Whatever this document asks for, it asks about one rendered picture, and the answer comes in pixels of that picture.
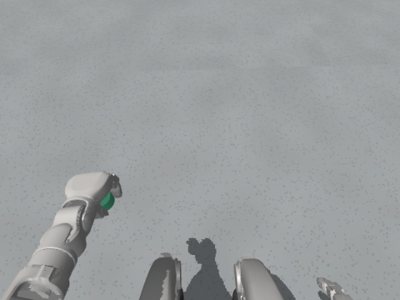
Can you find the tin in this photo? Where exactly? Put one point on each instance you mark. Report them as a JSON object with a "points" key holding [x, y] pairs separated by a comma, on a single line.
{"points": [[108, 201]]}

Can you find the right robot hand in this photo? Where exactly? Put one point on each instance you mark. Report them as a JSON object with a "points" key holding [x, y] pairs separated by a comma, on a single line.
{"points": [[333, 290]]}

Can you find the left robot hand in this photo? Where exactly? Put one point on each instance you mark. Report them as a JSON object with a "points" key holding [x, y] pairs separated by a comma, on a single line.
{"points": [[95, 186]]}

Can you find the left robot arm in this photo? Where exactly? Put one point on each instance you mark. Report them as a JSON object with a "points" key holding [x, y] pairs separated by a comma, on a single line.
{"points": [[46, 276]]}

